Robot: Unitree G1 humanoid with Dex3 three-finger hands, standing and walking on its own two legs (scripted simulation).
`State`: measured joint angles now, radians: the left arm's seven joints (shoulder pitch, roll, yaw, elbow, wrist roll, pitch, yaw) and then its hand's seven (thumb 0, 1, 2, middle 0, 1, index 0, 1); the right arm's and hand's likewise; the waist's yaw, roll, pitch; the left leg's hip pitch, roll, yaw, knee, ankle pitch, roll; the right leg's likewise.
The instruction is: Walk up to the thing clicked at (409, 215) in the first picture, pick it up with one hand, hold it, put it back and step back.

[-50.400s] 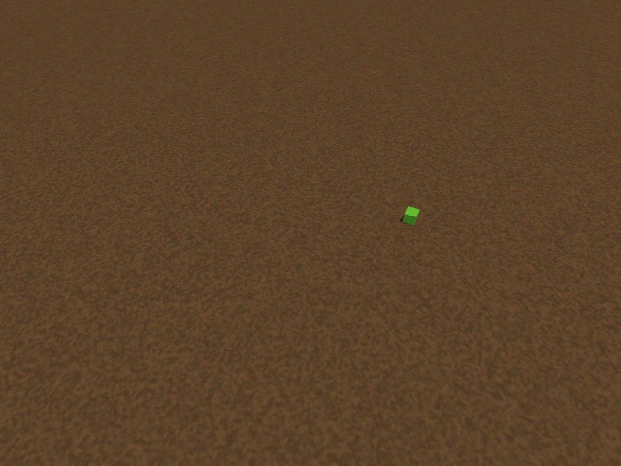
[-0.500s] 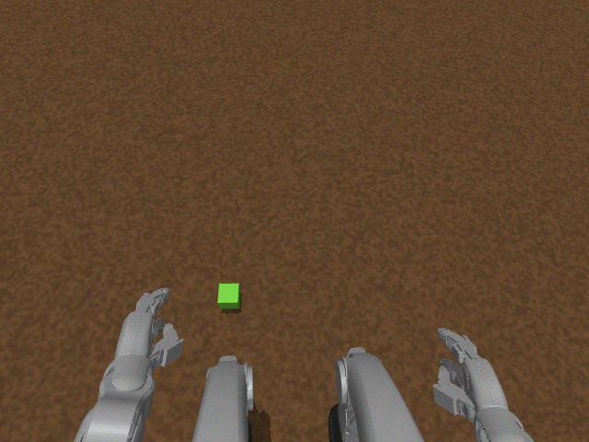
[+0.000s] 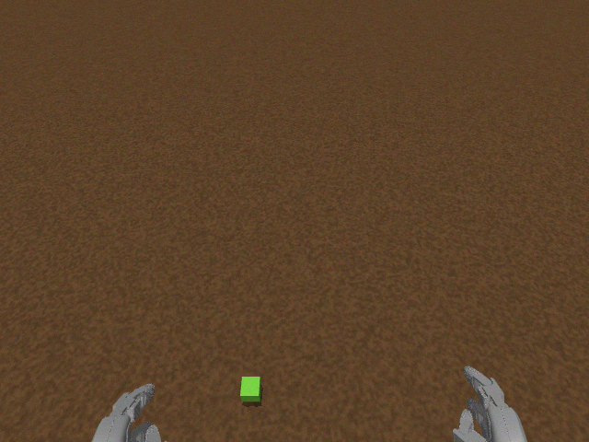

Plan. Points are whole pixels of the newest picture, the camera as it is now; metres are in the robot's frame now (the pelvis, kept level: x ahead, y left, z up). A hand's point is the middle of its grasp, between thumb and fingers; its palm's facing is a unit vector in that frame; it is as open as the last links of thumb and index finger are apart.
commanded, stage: home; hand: left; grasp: from above
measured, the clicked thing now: (251, 389) +0.44 +0.13 -0.68
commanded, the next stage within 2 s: stand in 2.00 s
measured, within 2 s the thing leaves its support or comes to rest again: neither
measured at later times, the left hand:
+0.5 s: hand out of the picture +0.16 +0.18 -0.04, palm faces +0.06 -0.98 -0.20, open 7.4 cm
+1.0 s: hand out of the picture +0.16 +0.18 -0.04, palm faces +0.05 -0.98 -0.20, open 7.4 cm
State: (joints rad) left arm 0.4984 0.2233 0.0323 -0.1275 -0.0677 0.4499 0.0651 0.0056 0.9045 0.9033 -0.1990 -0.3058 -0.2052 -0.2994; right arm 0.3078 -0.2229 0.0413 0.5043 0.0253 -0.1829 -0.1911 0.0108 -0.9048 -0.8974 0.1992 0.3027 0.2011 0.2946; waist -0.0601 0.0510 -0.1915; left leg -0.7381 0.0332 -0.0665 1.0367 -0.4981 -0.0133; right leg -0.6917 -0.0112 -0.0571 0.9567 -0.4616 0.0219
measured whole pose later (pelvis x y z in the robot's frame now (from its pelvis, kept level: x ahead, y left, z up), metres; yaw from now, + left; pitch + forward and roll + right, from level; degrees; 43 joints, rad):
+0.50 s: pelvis +0.00 +0.00 +0.00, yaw +0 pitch +9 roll -3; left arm 0.50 0.22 0.03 -0.12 -0.05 0.44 0.03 0.01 0.91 0.90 -0.20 -0.31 -0.20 -0.30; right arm 0.30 -0.21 0.05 0.53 0.00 -0.23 -0.18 0.01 -0.90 -0.90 0.20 0.30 0.20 0.30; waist -0.04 0.04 -0.16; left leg -0.69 0.03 -0.07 1.01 -0.49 -0.01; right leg -0.64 -0.02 -0.06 0.94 -0.46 0.02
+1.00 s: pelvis +0.00 +0.00 +0.00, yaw +0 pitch +10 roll -3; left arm 0.50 0.22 0.03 -0.12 -0.05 0.45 0.03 0.01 0.91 0.90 -0.20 -0.31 -0.20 -0.30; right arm 0.29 -0.22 0.04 0.54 0.00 -0.25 -0.18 0.01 -0.90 -0.90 0.20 0.30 0.20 0.29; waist -0.04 0.04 -0.16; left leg -0.69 0.03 -0.06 1.02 -0.50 -0.01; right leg -0.64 -0.01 -0.05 0.94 -0.46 0.02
